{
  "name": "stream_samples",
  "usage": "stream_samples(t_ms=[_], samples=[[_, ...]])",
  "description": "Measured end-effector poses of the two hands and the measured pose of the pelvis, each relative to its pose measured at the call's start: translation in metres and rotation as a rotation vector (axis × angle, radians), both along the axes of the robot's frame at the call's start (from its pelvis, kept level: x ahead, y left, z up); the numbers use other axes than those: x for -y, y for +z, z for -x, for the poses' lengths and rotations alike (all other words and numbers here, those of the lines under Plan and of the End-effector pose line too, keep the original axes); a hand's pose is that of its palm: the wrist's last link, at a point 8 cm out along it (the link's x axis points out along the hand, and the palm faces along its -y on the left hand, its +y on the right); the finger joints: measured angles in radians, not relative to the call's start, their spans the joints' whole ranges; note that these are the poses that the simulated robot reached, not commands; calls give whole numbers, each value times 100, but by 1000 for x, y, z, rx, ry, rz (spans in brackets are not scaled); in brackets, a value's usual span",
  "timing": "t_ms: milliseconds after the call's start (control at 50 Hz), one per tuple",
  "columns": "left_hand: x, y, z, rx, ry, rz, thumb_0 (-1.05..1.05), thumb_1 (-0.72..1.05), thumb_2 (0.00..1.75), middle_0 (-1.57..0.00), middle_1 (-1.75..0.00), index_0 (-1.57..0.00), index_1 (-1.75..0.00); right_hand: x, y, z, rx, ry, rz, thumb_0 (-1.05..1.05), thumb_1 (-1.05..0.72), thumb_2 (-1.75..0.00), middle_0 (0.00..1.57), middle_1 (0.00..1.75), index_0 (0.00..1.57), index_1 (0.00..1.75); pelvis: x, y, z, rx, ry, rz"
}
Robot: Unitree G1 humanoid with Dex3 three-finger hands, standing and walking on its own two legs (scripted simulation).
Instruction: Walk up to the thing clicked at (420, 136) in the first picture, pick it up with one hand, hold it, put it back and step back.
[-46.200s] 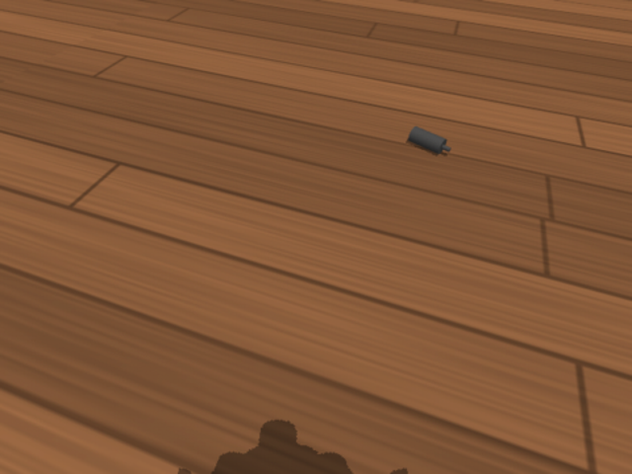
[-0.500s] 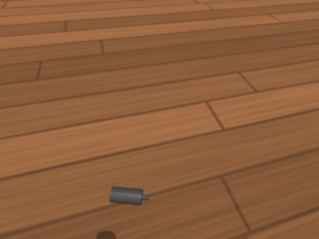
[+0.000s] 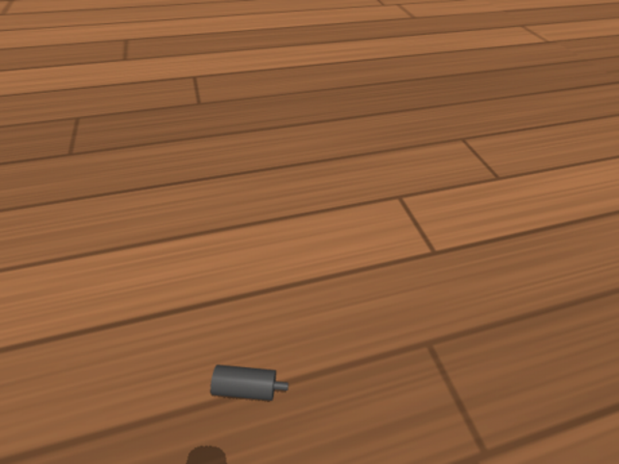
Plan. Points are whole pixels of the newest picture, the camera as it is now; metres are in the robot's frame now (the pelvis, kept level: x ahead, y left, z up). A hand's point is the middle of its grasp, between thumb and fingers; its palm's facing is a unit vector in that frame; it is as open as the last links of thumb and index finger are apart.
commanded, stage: stand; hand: left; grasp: from above
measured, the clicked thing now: (251, 383) +0.48 +0.15 -0.74
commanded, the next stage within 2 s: rise first in 0.52 s
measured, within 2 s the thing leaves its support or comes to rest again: neither
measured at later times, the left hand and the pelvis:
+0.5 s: hand out of the picture +0.09 +0.25 -0.16, palm faces -0.03 -0.94 -0.34, open 7.4 cm; pelvis +0.01 -0.01 +0.00, yaw +0 degrees
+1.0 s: hand out of the picture +0.16 +0.24 -0.18, palm faces -0.07 -0.92 -0.38, open 11.4 cm; pelvis +0.00 +0.00 -0.03, yaw +0 degrees
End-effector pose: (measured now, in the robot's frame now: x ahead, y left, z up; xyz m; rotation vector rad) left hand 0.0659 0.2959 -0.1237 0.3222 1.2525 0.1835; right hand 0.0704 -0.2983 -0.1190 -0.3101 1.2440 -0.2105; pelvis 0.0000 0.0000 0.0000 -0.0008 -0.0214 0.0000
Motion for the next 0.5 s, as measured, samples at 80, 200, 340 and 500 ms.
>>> stream_samples(t_ms=[80,200,340,500], samples=[[1,1,-5,5,-2,-2,0,91,90,-21,-30,-20,-30,1,0,-5,4,3,0,0,-90,-90,20,30,21,30,1,0,-3,-2,-1,0],[2,2,-12,14,-1,-7,0,91,90,-21,-30,-20,-30,2,0,-13,16,7,-1,0,-90,-90,20,30,21,30,2,0,-7,-1,-1,-1],[2,3,-16,21,2,-9,0,91,90,-21,-30,-20,-30,3,1,-19,23,12,-2,0,-90,-90,20,30,21,30,4,0,-10,1,2,-1],[4,2,-15,15,6,-7,0,91,90,-21,-30,-20,-30,4,1,-22,24,13,2,0,-90,-90,20,30,21,30,5,0,-12,2,2,-2]])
